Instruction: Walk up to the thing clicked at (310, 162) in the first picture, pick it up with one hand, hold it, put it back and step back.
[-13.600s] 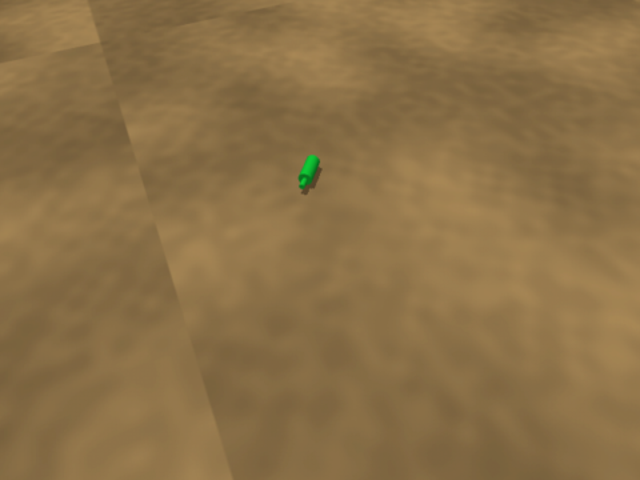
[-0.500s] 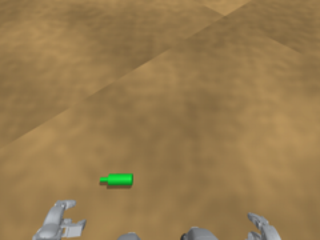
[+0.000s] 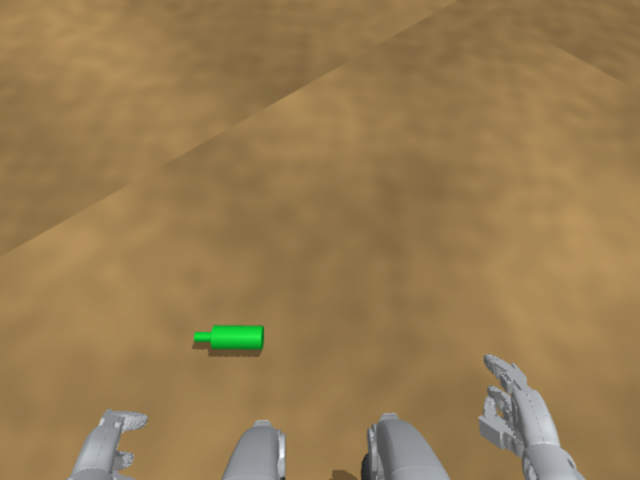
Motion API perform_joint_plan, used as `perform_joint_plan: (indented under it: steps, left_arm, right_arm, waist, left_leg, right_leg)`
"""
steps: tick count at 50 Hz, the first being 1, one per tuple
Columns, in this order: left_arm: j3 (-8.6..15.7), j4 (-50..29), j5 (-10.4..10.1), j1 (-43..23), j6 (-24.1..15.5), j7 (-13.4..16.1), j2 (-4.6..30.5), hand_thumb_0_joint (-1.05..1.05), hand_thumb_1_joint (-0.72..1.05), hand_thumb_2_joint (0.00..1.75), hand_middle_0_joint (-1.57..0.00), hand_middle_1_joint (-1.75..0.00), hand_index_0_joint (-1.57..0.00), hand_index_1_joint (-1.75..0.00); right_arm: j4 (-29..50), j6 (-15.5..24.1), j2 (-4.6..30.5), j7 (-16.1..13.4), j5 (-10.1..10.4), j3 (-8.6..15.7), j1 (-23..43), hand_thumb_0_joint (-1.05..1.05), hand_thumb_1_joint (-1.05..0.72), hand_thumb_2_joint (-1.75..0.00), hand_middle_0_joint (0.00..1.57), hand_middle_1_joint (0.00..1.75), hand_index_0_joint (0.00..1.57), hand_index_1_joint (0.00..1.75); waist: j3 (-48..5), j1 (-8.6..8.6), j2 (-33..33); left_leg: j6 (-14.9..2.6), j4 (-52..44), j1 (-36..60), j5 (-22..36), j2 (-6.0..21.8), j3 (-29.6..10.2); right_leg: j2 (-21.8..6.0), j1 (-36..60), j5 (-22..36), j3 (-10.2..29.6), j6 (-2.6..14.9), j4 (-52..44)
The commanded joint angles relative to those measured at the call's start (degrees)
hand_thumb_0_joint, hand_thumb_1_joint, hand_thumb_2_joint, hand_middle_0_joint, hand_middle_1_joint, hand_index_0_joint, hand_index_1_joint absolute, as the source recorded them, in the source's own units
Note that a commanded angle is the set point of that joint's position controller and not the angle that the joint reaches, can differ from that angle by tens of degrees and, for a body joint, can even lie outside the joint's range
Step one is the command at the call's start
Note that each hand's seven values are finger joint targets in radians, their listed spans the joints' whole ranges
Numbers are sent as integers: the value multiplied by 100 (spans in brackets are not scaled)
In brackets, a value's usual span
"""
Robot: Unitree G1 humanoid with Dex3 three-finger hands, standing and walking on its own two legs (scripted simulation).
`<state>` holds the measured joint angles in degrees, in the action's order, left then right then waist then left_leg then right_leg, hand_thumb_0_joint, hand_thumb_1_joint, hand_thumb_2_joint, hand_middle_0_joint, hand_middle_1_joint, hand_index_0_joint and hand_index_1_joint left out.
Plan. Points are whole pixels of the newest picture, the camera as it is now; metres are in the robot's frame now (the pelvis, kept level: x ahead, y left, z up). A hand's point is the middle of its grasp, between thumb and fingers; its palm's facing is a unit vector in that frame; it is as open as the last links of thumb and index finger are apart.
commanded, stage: rise first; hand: left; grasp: from above
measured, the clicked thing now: (229, 337) +0.46 +0.25 -0.66
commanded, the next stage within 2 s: none
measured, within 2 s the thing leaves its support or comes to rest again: neither
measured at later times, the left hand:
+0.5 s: hand (163, 426) +0.20 +0.27 -0.27, palm faces -0.41 -0.63 -0.66, open 14.1 cm
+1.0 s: hand (186, 370) +0.32 +0.29 -0.43, palm faces -0.49 -0.19 -0.85, open 14.1 cm
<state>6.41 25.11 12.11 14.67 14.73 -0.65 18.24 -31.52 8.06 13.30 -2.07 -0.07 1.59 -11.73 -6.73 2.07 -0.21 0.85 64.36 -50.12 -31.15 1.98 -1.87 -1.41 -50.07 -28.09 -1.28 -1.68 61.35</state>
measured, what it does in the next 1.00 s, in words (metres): lowers itself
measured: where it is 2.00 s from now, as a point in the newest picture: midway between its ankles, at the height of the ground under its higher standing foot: outside the picture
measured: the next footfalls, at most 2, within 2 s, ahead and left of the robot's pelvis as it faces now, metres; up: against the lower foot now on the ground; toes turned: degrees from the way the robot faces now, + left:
none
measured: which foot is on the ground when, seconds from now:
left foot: down 0.00-1.00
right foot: down 0.00-1.00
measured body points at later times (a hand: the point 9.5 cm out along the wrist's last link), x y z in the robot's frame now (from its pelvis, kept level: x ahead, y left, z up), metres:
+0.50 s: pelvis -0.04 -0.01 -0.13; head +0.13 +0.01 +0.29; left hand +0.22 +0.30 -0.23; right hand +0.15 -0.27 -0.22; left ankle +0.00 +0.12 -0.66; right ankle +0.01 -0.14 -0.66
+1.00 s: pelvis -0.09 +0.00 -0.29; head +0.13 +0.03 +0.10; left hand +0.34 +0.30 -0.38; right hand -0.01 -0.28 -0.42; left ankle +0.00 +0.12 -0.66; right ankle +0.01 -0.14 -0.66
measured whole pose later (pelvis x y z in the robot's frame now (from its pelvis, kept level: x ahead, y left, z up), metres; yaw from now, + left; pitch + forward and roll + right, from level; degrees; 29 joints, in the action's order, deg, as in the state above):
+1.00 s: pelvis -0.09 +0.00 -0.29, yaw -3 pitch +33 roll -5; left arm 8.6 63.4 58.7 -39.0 -17.6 7.8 39.6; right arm -40.9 4.3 16.1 4.6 -3.4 1.7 -8.7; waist -5.4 6.7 -0.6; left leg 1.5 125.5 -119.9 -39.2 -0.2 -6.0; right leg -1.5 -119.0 -35.3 -1.4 -2.1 120.8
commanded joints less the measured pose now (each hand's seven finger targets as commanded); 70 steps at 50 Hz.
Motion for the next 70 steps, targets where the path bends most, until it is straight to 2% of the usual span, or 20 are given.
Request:
perform_joint_plan:
  steps: [1,4,8,13,18,25,30,37,45,46,49,51,52,54,58,61,62,63,68,70]
  left_arm:
    - [404,-1103,127,273,-39,96,984,0,-60,98,-8,-108,-8,-108]
    - [405,-1197,156,517,-12,117,928,0,-60,97,-8,-107,-8,-107]
    - [409,-1298,279,156,-77,159,1083,0,-60,98,-9,-107,-8,-108]
    - [308,-609,729,-706,-588,159,1243,0,-60,99,-8,-107,-7,-108]
    - [349,9,1412,-1528,-1320,217,1557,0,-56,98,-9,-107,-8,-107]
    - [619,615,2324,-2450,-1987,460,2221,0,-59,101,-9,-107,-8,-108]
    - [602,1133,2907,-3694,-2277,551,2562,0,-59,102,-8,-106,-7,-107]
    - [687,2132,3782,-5222,-2782,700,3295,0,-56,103,-7,-104,-6,-105]
    - [599,2862,4470,-6557,-3221,957,3753,0,-56,104,-6,-103,-6,-104]
    - [695,2920,4520,-6688,-3279,1020,3941,0,-55,103,-6,-103,-6,-103]
    - [739,3278,4809,-6917,-3410,1169,4197,0,-55,103,-6,-101,-6,-102]
    - [534,3355,4994,-7244,-3485,1259,4053,0,-55,103,-6,-100,-5,-101]
    - [602,3505,5094,-7334,-3523,1321,4215,0,-54,102,-6,-100,-6,-100]
    - [631,3671,5249,-7408,-3548,1456,4327,0,-54,102,-5,-100,-6,-100]
    - [501,3944,5587,-7810,-3605,1643,4325,0,-55,102,-6,-98,-5,-99]
    - [489,4211,5791,-7825,-3602,1749,4435,0,-54,101,-6,-100,-6,-100]
    - [465,4267,5843,-7924,-3615,1770,4406,0,-54,102,-6,-99,-6,-99]
    - [522,4081,5869,-8027,-3618,1802,4505,0,-54,101,-6,-99,-6,-99]
    - [422,4420,6116,-8075,-3620,1907,4445,0,-55,101,-6,-99,-6,-99]
    - [492,4335,6184,-8282,-3660,1972,4657,0,-54,101,-6,-99,-6,-99]
  right_arm:
    - [830,319,841,-88,37,334,-17,0,-91,-91,20,30,20,30]
    - [903,363,827,-76,40,339,-2,0,-91,-91,20,30,20,30]
    - [916,435,852,-83,42,321,29,0,-90,-90,20,30,20,30]
    - [761,582,921,-11,34,315,107,0,-90,-90,20,30,20,30]
    - [484,751,1054,115,41,405,186,0,-87,-90,20,30,20,30]
    - [103,668,1281,241,48,528,204,0,-91,-91,20,30,20,30]
    - [-192,480,1316,356,3,599,-77,0,-91,-91,20,30,20,30]
    - [-401,174,1403,474,-106,599,-325,0,-90,-90,20,30,20,30]
    - [-571,-158,1461,567,-249,497,-498,0,-90,-90,20,30,20,30]
    - [-578,-201,1481,579,-270,475,-469,0,-90,-90,20,30,20,30]
    - [-612,-340,1524,625,-336,426,-460,0,-90,-90,20,30,20,30]
    - [-665,-426,1536,666,-392,386,-478,0,-90,-90,20,30,20,30]
    - [-690,-456,1573,676,-417,379,-497,0,-90,-90,20,30,20,30]
    - [-734,-521,1599,695,-449,339,-500,0,-90,-90,20,30,20,30]
    - [-831,-648,1626,747,-557,305,-635,0,-90,-90,20,30,20,30]
    - [-883,-708,1639,768,-621,274,-657,0,-90,-91,20,30,20,30]
    - [-887,-727,1676,788,-645,291,-662,0,-90,-90,20,30,20,30]
    - [-917,-751,1664,781,-659,280,-685,0,-90,-91,20,30,20,30]
    - [-983,-849,1692,838,-764,243,-802,0,-90,-91,20,30,20,30]
    - [-983,-877,1717,846,-798,223,-769,0,-90,-91,20,30,20,30]
  waist:
    - [-1355,-19,-493]
    - [-1462,-38,-442]
    - [-1448,39,-435]
    - [-1390,175,-366]
    - [-2025,108,-309]
    - [-3032,-90,-615]
    - [-3674,11,-362]
    - [-3980,65,-229]
    - [-3706,377,-600]
    - [-3594,359,-631]
    - [-3467,384,-876]
    - [-3351,525,-1142]
    - [-3361,540,-1145]
    - [-3318,534,-1269]
    - [-3410,723,-1291]
    - [-3439,702,-1442]
    - [-3377,808,-1400]
    - [-3519,724,-1486]
    - [-3513,900,-1499]
    - [-3562,902,-1616]
  left_leg:
    - [-51,-723,675,1832,-97,33]
    - [-54,-580,516,1762,-105,9]
    - [-73,-312,186,1539,-112,-9]
    - [-110,403,-731,991,-157,-32]
    - [-136,1323,-1595,670,-238,77]
    - [-103,2325,-2305,1114,-254,21]
    - [-198,3232,-3011,1209,-282,130]
    - [-255,3994,-4070,432,-313,222]
    - [-263,4424,-4574,-324,-332,121]
    - [-262,4419,-4618,-519,-327,52]
    - [-245,4499,-4645,-677,-333,-32]
    - [-230,4588,-4649,-672,-337,-75]
    - [-232,4617,-4697,-781,-340,-112]
    - [-210,4698,-4639,-661,-354,-140]
    - [-234,5011,-4797,-349,-394,-73]
    - [-217,5105,-4740,-219,-405,-62]
    - [-212,5121,-4779,-245,-394,-123]
    - [-202,5147,-4578,-54,-400,-118]
    - [-212,5356,-4633,249,-407,-118]
    - [-216,5424,-4692,258,-403,-113]
  right_leg:
    - [170,554,1311,-120,277,-448]
    - [183,422,1250,-126,284,-278]
    - [179,77,1092,-108,282,-52]
    - [157,-893,658,-50,298,674]
    - [124,-1680,483,68,292,1515]
    - [109,-2737,755,47,354,2731]
    - [111,-2964,954,28,311,3268]
    - [104,-3480,261,-48,267,3792]
    - [138,-4501,-532,-298,288,4344]
    - [133,-4709,-712,-340,288,4426]
    - [131,-5075,-814,-423,313,4672]
    - [119,-5447,-760,-470,328,4836]
    - [129,-5512,-831,-497,331,4912]
    - [105,-5701,-722,-517,341,5033]
    - [111,-5765,-443,-538,339,5201]
    - [104,-5842,-358,-543,345,5299]
    - [97,-5965,-365,-583,337,5356]
    - [95,-5921,-231,-572,350,5374]
    - [88,-5953,-4,-594,322,5494]
    - [100,-5938,25,-604,325,5562]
